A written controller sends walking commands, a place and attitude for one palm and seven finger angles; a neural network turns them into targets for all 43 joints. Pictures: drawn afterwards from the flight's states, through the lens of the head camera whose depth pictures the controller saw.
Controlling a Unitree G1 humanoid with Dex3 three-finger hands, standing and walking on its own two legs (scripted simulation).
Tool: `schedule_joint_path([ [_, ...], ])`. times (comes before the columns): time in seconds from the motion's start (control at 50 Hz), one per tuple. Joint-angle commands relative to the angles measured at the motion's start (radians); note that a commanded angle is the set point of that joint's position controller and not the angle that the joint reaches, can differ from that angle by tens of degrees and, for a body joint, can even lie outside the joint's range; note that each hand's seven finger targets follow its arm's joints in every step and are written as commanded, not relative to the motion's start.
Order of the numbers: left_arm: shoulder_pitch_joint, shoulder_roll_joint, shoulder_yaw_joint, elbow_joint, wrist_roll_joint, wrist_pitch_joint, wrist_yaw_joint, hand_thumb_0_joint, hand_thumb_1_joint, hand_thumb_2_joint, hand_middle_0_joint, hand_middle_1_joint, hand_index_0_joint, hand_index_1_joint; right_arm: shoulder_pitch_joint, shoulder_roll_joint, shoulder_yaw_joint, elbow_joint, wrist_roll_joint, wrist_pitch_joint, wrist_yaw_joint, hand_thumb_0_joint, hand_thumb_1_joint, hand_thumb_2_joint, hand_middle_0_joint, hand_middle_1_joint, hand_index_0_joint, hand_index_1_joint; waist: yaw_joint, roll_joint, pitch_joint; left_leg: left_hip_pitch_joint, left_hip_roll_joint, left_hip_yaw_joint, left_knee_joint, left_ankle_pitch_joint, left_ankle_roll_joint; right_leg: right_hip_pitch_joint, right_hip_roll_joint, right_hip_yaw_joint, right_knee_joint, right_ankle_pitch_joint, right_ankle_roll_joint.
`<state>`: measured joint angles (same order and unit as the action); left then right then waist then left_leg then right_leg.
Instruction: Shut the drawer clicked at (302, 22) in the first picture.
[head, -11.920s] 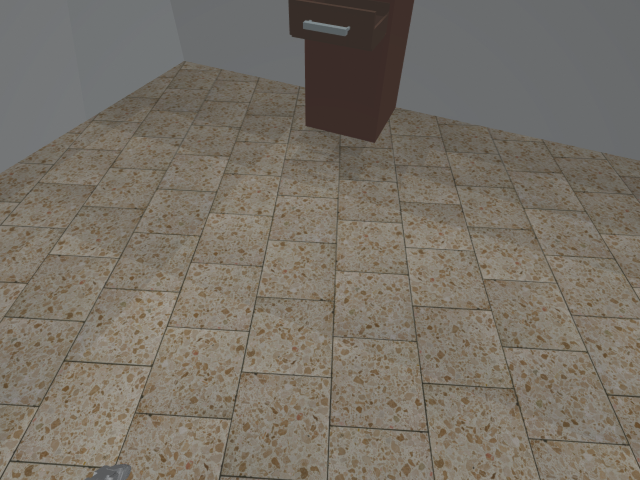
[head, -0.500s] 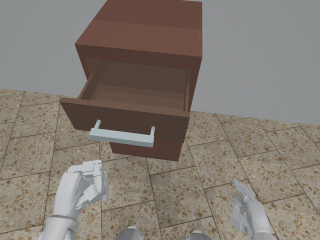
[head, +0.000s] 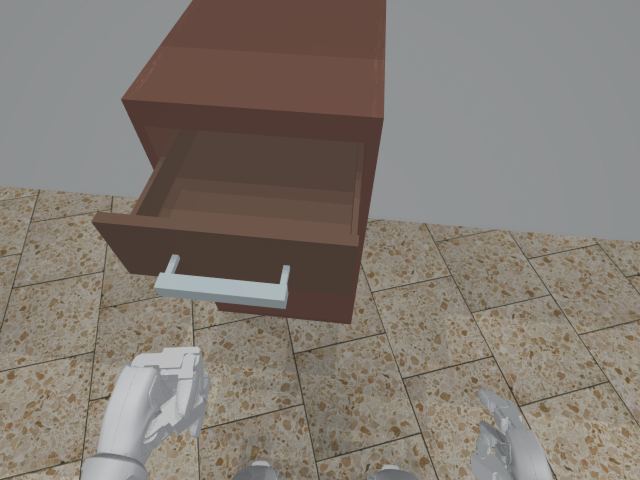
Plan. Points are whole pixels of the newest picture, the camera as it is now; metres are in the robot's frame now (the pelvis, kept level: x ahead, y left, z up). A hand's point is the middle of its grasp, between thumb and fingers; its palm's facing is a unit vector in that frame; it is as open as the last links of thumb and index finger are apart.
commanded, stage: raise the hand and make a fist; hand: left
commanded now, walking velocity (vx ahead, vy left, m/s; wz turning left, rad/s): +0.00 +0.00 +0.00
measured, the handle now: (226, 278) +0.41 +0.16 -0.04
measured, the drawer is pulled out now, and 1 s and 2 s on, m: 0.22 0.22 0.22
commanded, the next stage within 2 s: bring the fist close to the handle in 0.12 s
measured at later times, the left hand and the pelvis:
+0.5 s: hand (201, 393) +0.22 +0.14 +0.03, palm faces -0.12 -0.99 -0.04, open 3.3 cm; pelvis -0.02 +0.00 -0.02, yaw +1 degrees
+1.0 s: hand (222, 366) +0.26 +0.14 -0.02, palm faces -0.13 -0.99 -0.02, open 3.3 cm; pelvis -0.03 +0.02 -0.05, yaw +0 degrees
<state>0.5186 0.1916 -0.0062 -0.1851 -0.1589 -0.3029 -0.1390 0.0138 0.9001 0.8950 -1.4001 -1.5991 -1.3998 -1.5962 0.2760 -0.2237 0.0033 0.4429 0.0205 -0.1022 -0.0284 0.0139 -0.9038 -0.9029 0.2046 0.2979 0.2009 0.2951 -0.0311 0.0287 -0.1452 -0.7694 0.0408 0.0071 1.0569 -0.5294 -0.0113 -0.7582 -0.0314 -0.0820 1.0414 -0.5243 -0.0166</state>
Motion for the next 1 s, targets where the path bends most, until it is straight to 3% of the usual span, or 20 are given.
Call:
schedule_joint_path([
  [0.0, -0.012, 0.060, 0.084, -0.242, -0.032, -0.157, 0.010, 0.000, 0.900, 0.900, -1.400, -1.600, -1.400, -1.600, -0.063, -0.101, -0.052, -0.140, 0.004, -0.078, -0.006, 0.000, -0.900, -0.900, 0.200, 0.300, 0.200, 0.300, 0.004, -0.018, -0.185, 0.092, -0.041, -0.009, -0.107, 0.361, 0.030, 0.171, 0.022, 0.037, -0.138, 0.404, 0.003],
  [0.04, 0.018, 0.039, 0.058, -0.196, -0.034, -0.164, -0.015, 0.000, 0.900, 0.900, -1.400, -1.600, -1.400, -1.600, -0.066, -0.106, -0.055, -0.132, 0.007, -0.086, -0.001, 0.000, -0.900, -0.900, 0.200, 0.300, 0.200, 0.300, -0.006, -0.019, -0.160, 0.082, -0.041, -0.008, -0.100, 0.340, 0.030, 0.149, 0.021, 0.040, -0.143, 0.384, 0.006],
  [0.08, 0.013, 0.047, 0.052, -0.137, -0.029, -0.150, -0.046, 0.000, 0.900, 0.900, -1.400, -1.600, -1.400, -1.600, -0.067, -0.117, -0.057, -0.126, 0.011, -0.081, -0.002, 0.000, -0.900, -0.900, 0.200, 0.300, 0.200, 0.300, -0.024, -0.053, -0.131, 0.051, -0.042, -0.005, -0.089, 0.296, 0.033, 0.134, 0.016, 0.062, -0.166, 0.341, 0.013],
  [0.12, -0.045, 0.077, 0.057, -0.135, -0.030, -0.136, -0.072, 0.000, 0.900, 0.900, -1.400, -1.600, -1.400, -1.600, -0.073, -0.128, -0.055, -0.130, 0.012, -0.083, -0.008, 0.000, -0.900, -0.900, 0.200, 0.300, 0.200, 0.300, -0.030, -0.047, -0.124, 0.034, -0.046, -0.006, -0.088, 0.250, 0.034, 0.124, 0.010, 0.082, -0.184, 0.268, 0.014],
  [0.2, -0.051, 0.130, 0.141, -0.166, -0.052, -0.131, -0.076, 0.000, 0.900, 0.900, -1.400, -1.600, -1.400, -1.600, -0.077, -0.121, -0.057, -0.140, 0.014, -0.078, -0.019, 0.000, -0.900, -0.900, 0.200, 0.300, 0.200, 0.300, -0.002, -0.063, -0.187, 0.046, -0.046, -0.004, -0.093, 0.275, 0.037, 0.189, 0.005, 0.097, -0.193, 0.288, 0.016],
  [0.28, -0.131, 0.103, 0.161, -0.086, -0.067, -0.166, -0.053, 0.000, 0.900, 0.900, -1.400, -1.600, -1.400, -1.600, -0.081, -0.114, -0.051, -0.107, 0.006, -0.085, -0.022, 0.000, -0.900, -0.900, 0.200, 0.300, 0.200, 0.300, -0.013, -0.066, -0.147, 0.006, -0.044, -0.008, -0.068, 0.257, 0.033, 0.132, 0.012, 0.086, -0.170, 0.265, 0.013],
  [0.36, -0.197, 0.085, 0.116, 0.001, -0.052, -0.191, -0.078, 0.000, 0.900, 0.900, -1.400, -1.600, -1.400, -1.600, -0.088, -0.130, -0.050, -0.093, 0.006, -0.100, -0.013, 0.000, -0.900, -0.900, 0.200, 0.300, 0.200, 0.300, -0.026, -0.039, -0.138, -0.024, -0.041, -0.012, -0.038, 0.224, 0.035, 0.056, 0.015, 0.086, -0.143, 0.198, 0.006],
  [0.4, -0.244, 0.069, 0.073, 0.019, -0.048, -0.182, -0.102, 0.000, 0.900, 0.900, -1.400, -1.600, -1.400, -1.600, -0.076, -0.137, -0.049, -0.095, 0.005, -0.103, -0.010, 0.000, -0.900, -0.900, 0.200, 0.300, 0.200, 0.300, -0.034, -0.019, -0.179, -0.018, -0.042, -0.012, -0.029, 0.227, 0.037, 0.047, 0.013, 0.086, -0.129, 0.210, 0.007],
  [0.44, -0.284, 0.085, 0.077, 0.016, -0.048, -0.174, -0.115, 0.000, 0.900, 0.900, -1.400, -1.600, -1.400, -1.600, -0.075, -0.143, -0.051, -0.094, 0.005, -0.108, -0.011, 0.000, -0.900, -0.900, 0.200, 0.300, 0.200, 0.300, -0.028, -0.006, -0.214, -0.012, -0.041, -0.015, -0.027, 0.236, 0.038, 0.050, 0.012, 0.082, -0.115, 0.219, 0.005],
  [0.46, -0.286, 0.111, 0.104, 0.021, -0.047, -0.168, -0.111, 0.000, 0.900, 0.900, -1.400, -1.600, -1.400, -1.600, -0.073, -0.147, -0.052, -0.091, 0.004, -0.106, -0.013, 0.000, -0.900, -0.900, 0.200, 0.300, 0.200, 0.300, -0.025, -0.013, -0.222, -0.015, -0.037, -0.021, -0.027, 0.247, 0.039, 0.048, 0.016, 0.073, -0.102, 0.229, 0.002],
  [0.5, -0.297, 0.104, 0.107, -0.001, -0.050, -0.165, -0.100, 0.000, 0.900, 0.900, -1.400, -1.600, -1.400, -1.600, -0.077, -0.142, -0.053, -0.099, 0.002, -0.104, -0.011, 0.000, -0.900, -0.900, 0.200, 0.300, 0.200, 0.300, -0.011, -0.003, -0.273, 0.002, -0.039, -0.021, -0.029, 0.273, 0.039, 0.056, 0.017, 0.061, -0.080, 0.260, 0.001],
  [0.56, -0.336, 0.137, 0.168, 0.019, -0.052, -0.171, -0.055, 0.000, 0.900, 0.900, -1.400, -1.600, -1.400, -1.600, -0.081, -0.141, -0.053, -0.087, -0.003, -0.096, -0.010, 0.000, -0.900, -0.900, 0.200, 0.300, 0.200, 0.300, 0.003, -0.016, -0.262, -0.029, -0.037, -0.026, -0.026, 0.277, 0.035, 0.044, 0.023, 0.049, -0.058, 0.252, -0.004],
  [0.58, -0.350, 0.097, 0.132, 0.024, -0.046, -0.175, -0.045, 0.000, 0.900, 0.900, -1.400, -1.600, -1.400, -1.600, -0.086, -0.136, -0.050, -0.089, -0.005, -0.097, -0.005, 0.000, -0.900, -0.900, 0.200, 0.300, 0.200, 0.300, 0.001, 0.003, -0.263, -0.027, -0.039, -0.025, -0.024, 0.274, 0.033, 0.026, 0.022, 0.046, -0.047, 0.250, -0.003],
  [0.62, -0.349, 0.076, 0.118, 0.058, -0.040, -0.178, -0.029, 0.000, 0.900, 0.900, -1.400, -1.600, -1.400, -1.600, -0.082, -0.137, -0.052, -0.084, -0.007, -0.093, 0.002, 0.000, -0.900, -0.900, 0.200, 0.300, 0.200, 0.300, -0.004, -0.010, -0.258, -0.041, -0.038, -0.025, -0.015, 0.262, 0.031, -0.002, 0.022, 0.038, -0.035, 0.238, -0.003],
  [0.72, -0.383, 0.062, 0.079, 0.130, -0.016, -0.176, -0.038, 0.000, 0.900, 0.900, -1.400, -1.600, -1.400, -1.600, -0.074, -0.153, -0.056, -0.078, -0.009, -0.075, 0.014, 0.000, -0.900, -0.900, 0.200, 0.300, 0.200, 0.300, -0.014, -0.032, -0.271, -0.076, -0.036, -0.031, 0.008, 0.236, 0.031, -0.054, 0.021, 0.034, -0.004, 0.212, -0.007],
  [0.78, -0.465, 0.046, 0.041, 0.118, -0.006, -0.177, -0.046, 0.000, 0.900, 0.900, -1.400, -1.600, -1.400, -1.600, -0.079, -0.155, -0.056, -0.079, -0.008, -0.066, 0.013, 0.000, -0.900, -0.900, 0.200, 0.300, 0.200, 0.300, -0.026, -0.013, -0.292, -0.077, -0.035, -0.037, 0.023, 0.228, 0.034, -0.088, 0.021, 0.034, 0.014, 0.196, -0.008],
  [0.86, -0.566, 0.093, 0.095, 0.104, -0.005, -0.202, -0.016, 0.000, 0.900, 0.900, -1.400, -1.600, -1.400, -1.600, -0.077, -0.158, -0.058, -0.063, -0.014, -0.058, 0.007, 0.000, -0.900, -0.900, 0.200, 0.300, 0.200, 0.300, -0.016, 0.004, -0.323, -0.077, -0.031, -0.051, 0.041, 0.238, 0.031, -0.132, 0.024, 0.028, 0.048, 0.178, -0.013],
  [0.94, -0.600, 0.052, 0.067, 0.136, 0.005, -0.215, 0.014, 0.000, 0.900, 0.900, -1.400, -1.600, -1.400, -1.600, -0.082, -0.151, -0.057, -0.053, -0.020, -0.047, 0.017, 0.000, -0.900, -0.900, 0.200, 0.300, 0.200, 0.300, -0.015, 0.029, -0.368, -0.065, -0.032, -0.056, 0.059, 0.247, 0.026, -0.169, 0.021, 0.024, 0.073, 0.175, -0.014],
  [0.98, -0.619, 0.060, 0.076, 0.203, 0.016, -0.207, 0.019, 0.000, 0.900, 0.900, -1.400, -1.600, -1.400, -1.600, -0.079, -0.157, -0.057, -0.042, -0.020, -0.034, 0.020, 0.000, -0.900, -0.900, 0.200, 0.300, 0.200, 0.300, -0.024, -0.003, -0.354, -0.101, -0.032, -0.056, 0.074, 0.232, 0.027, -0.184, 0.022, 0.024, 0.083, 0.170, -0.013],
])
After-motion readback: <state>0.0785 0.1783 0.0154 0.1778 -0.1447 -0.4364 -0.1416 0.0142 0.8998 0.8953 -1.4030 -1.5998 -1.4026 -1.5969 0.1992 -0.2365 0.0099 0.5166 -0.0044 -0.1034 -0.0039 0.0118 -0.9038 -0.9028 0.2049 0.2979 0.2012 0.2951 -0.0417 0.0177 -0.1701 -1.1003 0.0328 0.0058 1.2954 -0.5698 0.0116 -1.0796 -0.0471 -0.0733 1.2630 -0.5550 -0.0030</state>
